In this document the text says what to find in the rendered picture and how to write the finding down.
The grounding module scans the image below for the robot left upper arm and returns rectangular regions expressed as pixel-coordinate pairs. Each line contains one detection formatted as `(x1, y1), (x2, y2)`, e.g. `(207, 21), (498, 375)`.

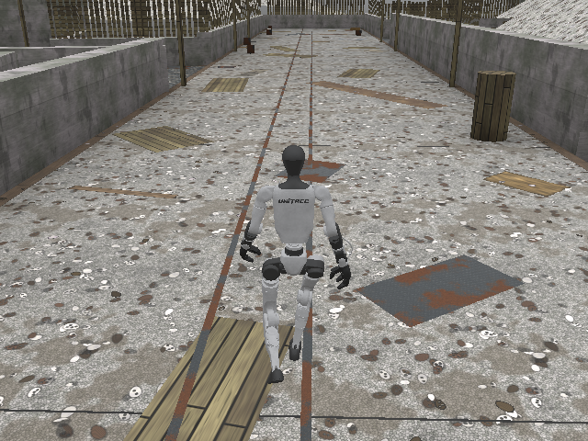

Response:
(248, 186), (275, 235)

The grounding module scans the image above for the right robot thigh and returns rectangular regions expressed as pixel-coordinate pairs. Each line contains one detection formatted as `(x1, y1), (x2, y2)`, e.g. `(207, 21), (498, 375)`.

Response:
(297, 254), (324, 306)

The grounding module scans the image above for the robot left forearm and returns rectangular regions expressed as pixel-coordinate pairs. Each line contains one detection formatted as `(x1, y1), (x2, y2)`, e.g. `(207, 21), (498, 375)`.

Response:
(241, 221), (257, 250)

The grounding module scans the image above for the robot right forearm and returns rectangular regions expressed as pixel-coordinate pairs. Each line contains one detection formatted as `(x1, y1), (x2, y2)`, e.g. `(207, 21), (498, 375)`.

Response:
(329, 223), (348, 267)

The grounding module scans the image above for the robot right upper arm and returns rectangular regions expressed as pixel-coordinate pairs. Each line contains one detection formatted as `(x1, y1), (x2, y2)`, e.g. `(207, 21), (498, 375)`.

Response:
(313, 185), (338, 237)

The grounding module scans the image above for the right robot foot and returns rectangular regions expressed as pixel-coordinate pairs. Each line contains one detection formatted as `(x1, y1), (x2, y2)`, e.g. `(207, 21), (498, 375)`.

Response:
(288, 338), (301, 361)

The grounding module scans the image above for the left robot hand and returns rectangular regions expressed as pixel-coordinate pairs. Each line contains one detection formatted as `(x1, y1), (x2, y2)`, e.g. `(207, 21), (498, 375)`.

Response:
(240, 245), (261, 263)

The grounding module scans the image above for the right robot hand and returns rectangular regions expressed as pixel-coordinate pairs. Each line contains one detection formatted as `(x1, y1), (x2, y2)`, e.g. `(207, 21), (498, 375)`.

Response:
(330, 265), (351, 289)

